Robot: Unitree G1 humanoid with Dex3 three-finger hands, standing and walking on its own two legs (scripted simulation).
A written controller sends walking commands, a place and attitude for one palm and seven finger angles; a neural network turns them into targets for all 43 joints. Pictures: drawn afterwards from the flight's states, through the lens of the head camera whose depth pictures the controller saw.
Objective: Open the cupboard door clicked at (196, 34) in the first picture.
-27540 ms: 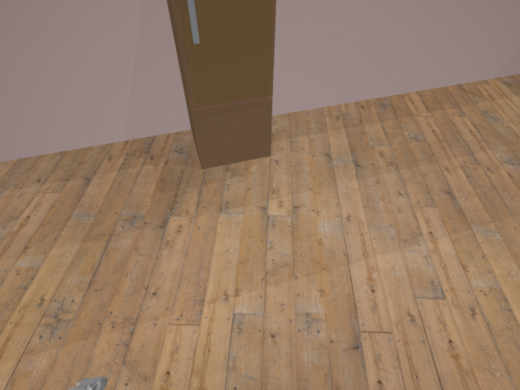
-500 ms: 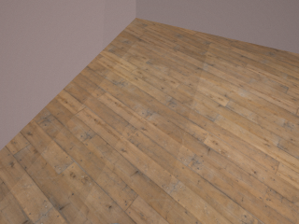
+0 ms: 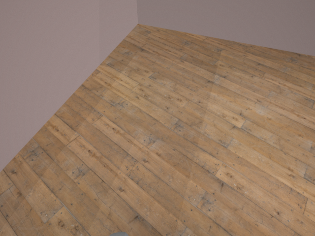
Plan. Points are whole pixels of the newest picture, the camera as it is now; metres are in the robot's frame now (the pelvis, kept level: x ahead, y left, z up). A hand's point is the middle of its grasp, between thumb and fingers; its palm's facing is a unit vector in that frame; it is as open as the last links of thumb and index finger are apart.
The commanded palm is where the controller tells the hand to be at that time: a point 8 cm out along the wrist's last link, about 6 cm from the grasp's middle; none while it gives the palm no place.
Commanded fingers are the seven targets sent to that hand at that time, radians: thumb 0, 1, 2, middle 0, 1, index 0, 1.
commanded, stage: turn to face it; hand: left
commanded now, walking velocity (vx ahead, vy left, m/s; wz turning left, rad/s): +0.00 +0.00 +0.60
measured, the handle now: out of the picture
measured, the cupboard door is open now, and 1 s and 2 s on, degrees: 48 48 48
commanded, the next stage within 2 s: none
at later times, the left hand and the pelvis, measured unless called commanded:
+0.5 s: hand (95, 234) +0.15 +0.18 -0.16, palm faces +0.31 -0.92 -0.26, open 7.4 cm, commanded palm none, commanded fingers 0.00 0.90 0.90 -0.20 -0.30 -0.20 -0.30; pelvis +0.11 -0.04 -0.01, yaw +17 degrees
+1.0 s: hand out of the picture +0.13 +0.18 -0.16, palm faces +0.57 -0.77 -0.28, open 7.4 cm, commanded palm none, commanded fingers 0.00 0.90 0.90 -0.20 -0.30 -0.20 -0.30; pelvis +0.17 -0.06 -0.01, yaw +35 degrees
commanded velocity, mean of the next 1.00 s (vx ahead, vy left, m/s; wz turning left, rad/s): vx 0.00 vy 0.00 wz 0.60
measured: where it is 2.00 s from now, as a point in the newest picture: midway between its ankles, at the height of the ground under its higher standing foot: outside the picture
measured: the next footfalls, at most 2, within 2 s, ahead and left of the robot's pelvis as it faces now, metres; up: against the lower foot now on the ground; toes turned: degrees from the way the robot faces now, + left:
left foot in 0.14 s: +0.15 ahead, +0.13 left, +0.00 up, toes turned +12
right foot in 0.42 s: +0.18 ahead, -0.16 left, +0.00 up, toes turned +10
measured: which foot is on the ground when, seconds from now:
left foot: up 0.00-0.12, down 0.14-0.42, up 0.44-0.68, down 0.70-1.00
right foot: down 0.00-0.14, up 0.16-0.40, down 0.42-0.70, up 0.72-0.98, down 1.00-1.00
